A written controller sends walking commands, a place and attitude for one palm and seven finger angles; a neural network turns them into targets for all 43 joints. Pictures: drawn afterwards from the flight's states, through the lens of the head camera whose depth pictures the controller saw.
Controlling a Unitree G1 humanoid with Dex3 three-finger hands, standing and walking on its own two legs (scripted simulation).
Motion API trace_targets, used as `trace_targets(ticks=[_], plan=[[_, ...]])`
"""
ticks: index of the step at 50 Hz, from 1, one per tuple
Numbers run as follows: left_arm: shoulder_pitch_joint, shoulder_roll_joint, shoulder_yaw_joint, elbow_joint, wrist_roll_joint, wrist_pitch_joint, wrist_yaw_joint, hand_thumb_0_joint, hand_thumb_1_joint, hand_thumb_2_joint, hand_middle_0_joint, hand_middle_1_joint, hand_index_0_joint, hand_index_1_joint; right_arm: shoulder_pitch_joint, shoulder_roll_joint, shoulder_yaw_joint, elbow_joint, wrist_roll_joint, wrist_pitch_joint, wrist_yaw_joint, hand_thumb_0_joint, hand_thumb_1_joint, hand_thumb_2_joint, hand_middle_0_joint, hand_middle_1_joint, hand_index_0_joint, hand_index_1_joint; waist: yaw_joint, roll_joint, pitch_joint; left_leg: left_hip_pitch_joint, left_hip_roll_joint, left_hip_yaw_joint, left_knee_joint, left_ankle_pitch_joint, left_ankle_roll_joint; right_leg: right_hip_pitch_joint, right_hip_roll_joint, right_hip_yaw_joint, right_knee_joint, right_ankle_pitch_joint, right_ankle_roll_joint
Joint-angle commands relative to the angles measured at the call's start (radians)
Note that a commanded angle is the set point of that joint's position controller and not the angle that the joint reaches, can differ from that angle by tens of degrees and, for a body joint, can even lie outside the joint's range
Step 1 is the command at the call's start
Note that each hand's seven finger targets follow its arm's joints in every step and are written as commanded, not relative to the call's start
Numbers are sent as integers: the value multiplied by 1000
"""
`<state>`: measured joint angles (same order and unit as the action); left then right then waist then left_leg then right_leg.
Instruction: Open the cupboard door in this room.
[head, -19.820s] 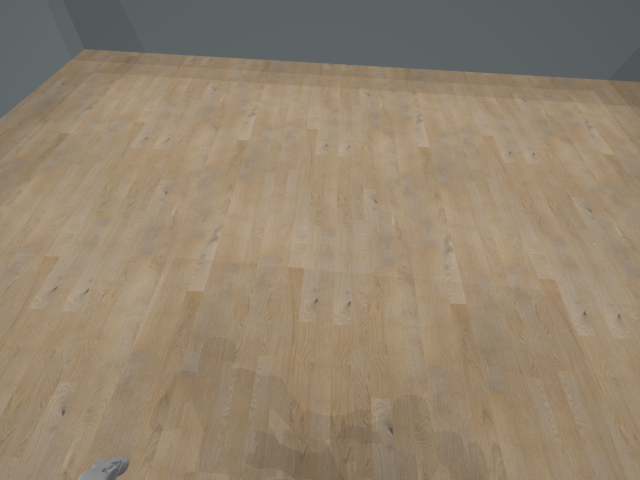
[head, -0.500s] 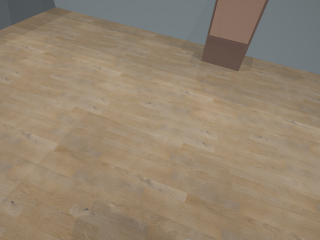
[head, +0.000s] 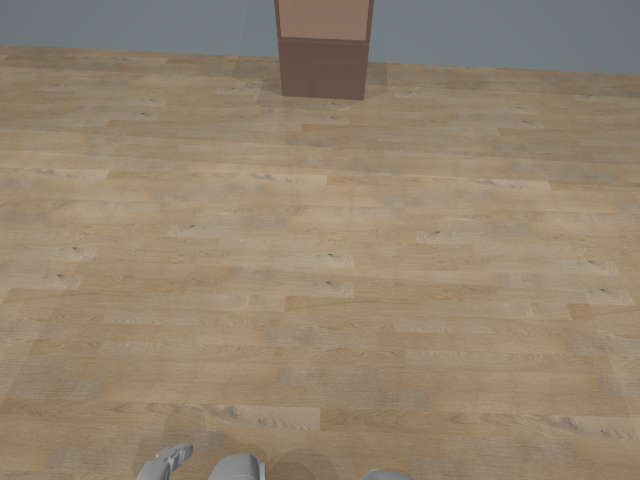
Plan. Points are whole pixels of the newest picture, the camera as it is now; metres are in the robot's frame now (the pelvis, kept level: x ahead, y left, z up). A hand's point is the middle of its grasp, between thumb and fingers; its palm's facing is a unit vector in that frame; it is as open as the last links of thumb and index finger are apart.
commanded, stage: turn or walk to find it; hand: left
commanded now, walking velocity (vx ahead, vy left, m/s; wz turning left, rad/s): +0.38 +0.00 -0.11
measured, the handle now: out of the picture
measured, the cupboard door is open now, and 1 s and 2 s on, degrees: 0 0 0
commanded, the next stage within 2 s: stand and wait in 1.60 s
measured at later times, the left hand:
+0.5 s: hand (168, 434) +0.20 +0.23 -0.17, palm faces -0.02 -0.99 -0.16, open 7.4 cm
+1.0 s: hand (262, 243) +0.54 +0.12 -0.14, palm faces -0.05 -0.97 -0.23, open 7.1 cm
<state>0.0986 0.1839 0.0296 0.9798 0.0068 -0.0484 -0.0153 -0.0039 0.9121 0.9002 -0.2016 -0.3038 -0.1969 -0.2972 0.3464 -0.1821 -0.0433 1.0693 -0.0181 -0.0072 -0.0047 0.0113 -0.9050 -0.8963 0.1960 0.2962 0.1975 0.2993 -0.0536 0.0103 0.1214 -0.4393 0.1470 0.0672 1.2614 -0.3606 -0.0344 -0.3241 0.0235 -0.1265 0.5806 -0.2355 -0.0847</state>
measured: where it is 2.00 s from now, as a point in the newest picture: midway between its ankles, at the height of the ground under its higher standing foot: (341, 286)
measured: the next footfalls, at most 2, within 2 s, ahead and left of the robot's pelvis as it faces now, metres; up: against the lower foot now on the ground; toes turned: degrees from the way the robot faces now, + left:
left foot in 0.34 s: +0.27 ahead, +0.15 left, +0.00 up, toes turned +8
right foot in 0.82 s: +0.49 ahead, -0.13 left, +0.00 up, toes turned -16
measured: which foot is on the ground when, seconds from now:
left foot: up 0.00-0.32, down 0.34-0.82, up 0.84-1.00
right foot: down 0.00-0.36, up 0.38-0.80, down 0.82-1.00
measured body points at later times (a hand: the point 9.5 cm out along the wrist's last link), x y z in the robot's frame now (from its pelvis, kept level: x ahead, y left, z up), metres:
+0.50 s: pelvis +0.22 +0.05 +0.01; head +0.24 +0.06 +0.46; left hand +0.21 +0.28 -0.15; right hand +0.27 -0.19 -0.13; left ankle +0.23 +0.15 -0.73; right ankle +0.15 -0.07 -0.63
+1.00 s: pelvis +0.42 -0.06 +0.01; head +0.45 -0.08 +0.46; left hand +0.54 +0.17 -0.12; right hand +0.38 -0.27 -0.16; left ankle +0.40 +0.11 -0.63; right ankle +0.45 -0.12 -0.73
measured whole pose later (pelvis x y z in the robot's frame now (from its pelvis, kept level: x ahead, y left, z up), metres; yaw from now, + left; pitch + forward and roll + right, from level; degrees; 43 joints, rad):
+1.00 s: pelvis +0.42 -0.06 +0.01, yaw -6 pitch -1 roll +2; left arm 0.15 0.16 0.07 1.03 0.00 -0.09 0.01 -0.03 0.95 0.90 -0.21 -0.30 -0.20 -0.30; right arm 0.31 -0.16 -0.06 1.11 -0.02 -0.02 0.00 0.01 -0.91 -0.90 0.19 0.30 0.20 0.30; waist -0.03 0.03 0.07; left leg -0.48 0.14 0.05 1.22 -0.28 -0.02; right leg -0.27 -0.03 -0.19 0.52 -0.24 -0.08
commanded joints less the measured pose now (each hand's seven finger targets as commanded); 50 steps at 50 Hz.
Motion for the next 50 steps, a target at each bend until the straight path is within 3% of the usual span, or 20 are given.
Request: trace_targets(ticks=[1,12,14,16,17,18,19,21,25,30,35,38,39,40,41,42,43,45,47,50], plan=[[70,143,34,-14,7,-14,19,0,900,900,-200,-300,-200,-300,91,-44,-15,-60,-12,0,8,0,-900,-900,200,300,200,300,6,-120,-87,-40,30,-5,-146,87,-19,-28,-240,228,-387,-57,-83],[230,163,43,58,13,-35,18,0,900,900,-200,-300,-200,-300,-233,-60,-19,-171,-6,-44,39,0,-900,-900,200,300,200,300,90,-91,-17,-72,-11,20,-594,140,-3,198,-279,273,-361,68,-97],[237,163,44,70,13,-32,20,0,900,900,-200,-300,-200,-300,-208,-69,-22,-162,-6,-52,35,0,-900,-900,200,300,200,300,69,-66,-31,12,-29,38,-677,136,7,214,-274,262,-300,142,-81],[222,148,42,68,7,-30,18,0,900,900,-200,-300,-200,-300,-38,-115,-31,-101,-14,-67,21,0,-900,-900,200,300,200,300,-14,23,-124,348,-46,42,-793,178,36,92,-186,167,-31,295,-26],[241,99,36,52,2,-30,10,0,900,900,-200,-300,-200,-300,111,-207,-52,-60,-26,-75,11,0,-900,-900,200,300,200,300,-60,177,-230,583,145,-201,-858,169,108,-87,-86,81,244,144,25],[233,73,24,27,1,-38,3,0,900,900,-200,-300,-200,-300,194,-280,-66,-35,-23,-65,10,0,-900,-900,200,300,200,300,-67,337,-269,690,338,-450,-958,180,198,-288,-10,34,499,-316,52],[171,96,27,22,8,-29,12,0,900,900,-200,-300,-200,-300,181,-250,-60,-28,-15,-54,-1,0,-900,-900,200,300,200,300,-74,276,-244,622,357,-473,-990,102,206,-340,-56,119,636,-314,50],[101,80,34,26,14,-25,-4,0,900,900,-200,-300,-200,-300,75,-156,-36,-54,-13,-62,-2,0,-900,-900,200,300,200,300,-32,102,-103,446,282,-328,-1028,102,181,-369,-123,134,671,-164,57],[168,27,32,60,25,11,-8,0,900,900,-200,-300,-200,-300,34,-93,-21,-40,-5,-85,-9,0,-900,-900,200,300,200,300,41,69,-88,342,185,-75,-1057,309,133,-301,-149,110,626,-24,93],[75,13,33,10,21,29,-17,0,900,900,-200,-300,-200,-300,69,-84,-27,-10,-1,-87,-11,0,-900,-900,200,300,200,300,50,100,-24,338,163,8,-1091,336,156,-358,-183,78,441,65,123],[-68,8,25,-34,18,16,-20,0,900,900,-200,-300,-200,-300,139,-92,-35,27,-10,-76,-9,0,-900,-900,200,300,200,300,1,125,2,374,150,54,-1040,445,142,-243,-134,-1,132,66,101],[35,38,35,-4,20,4,-16,0,900,900,-200,-300,-200,-300,109,-115,-43,34,-8,-68,-12,0,-900,-900,200,300,200,300,63,117,-69,385,153,74,-892,605,120,-34,-83,-35,22,46,64],[152,67,41,36,22,-4,-13,0,900,900,-200,-300,-200,-300,106,-116,-40,37,-5,-65,-9,0,-900,-900,200,300,200,300,119,66,-121,347,119,98,-748,657,94,139,-47,-62,-40,82,54],[329,124,60,91,26,-16,-6,0,900,900,-200,-300,-200,-300,87,-109,-39,34,1,-67,-3,0,-900,-900,200,300,200,300,204,4,-218,222,76,126,-524,551,60,383,-103,5,-62,110,35],[474,252,91,133,31,-26,11,0,900,900,-200,-300,-200,-300,104,-32,-24,6,15,-70,4,0,-900,-900,200,300,200,300,238,-276,-337,-38,-49,141,-193,7,26,604,-384,386,-138,122,-42],[445,308,100,135,7,-25,14,0,900,900,-200,-300,-200,-300,100,-37,-17,-24,19,-58,2,0,-900,-900,200,300,200,300,192,-333,-358,-166,-96,10,23,-228,25,590,-510,615,-266,95,-106],[347,269,92,103,4,-19,16,0,900,900,-200,-300,-200,-300,31,-46,-27,-25,17,-53,1,0,-900,-900,200,300,200,300,186,-231,-271,-203,-48,-74,114,-146,36,454,-504,592,-317,-56,-105],[193,155,58,66,3,-22,21,0,900,900,-200,-300,-200,-300,-28,-28,-29,-21,1,-48,4,0,-900,-900,200,300,200,300,111,-43,-97,-192,29,-83,70,37,38,208,-424,409,-341,-86,-58],[144,93,37,60,9,-33,20,0,900,900,-200,-300,-200,-300,46,0,-23,6,-10,-26,7,0,-900,-900,200,300,200,300,49,-109,-90,-118,30,-60,-5,112,19,108,-342,235,-363,11,-18],[185,56,35,68,15,-47,24,0,900,900,-200,-300,-200,-300,49,5,-25,-2,-15,-11,14,0,-900,-900,200,300,200,300,33,-124,-79,-126,29,-40,-80,152,-4,80,-307,161,-387,86,-29]])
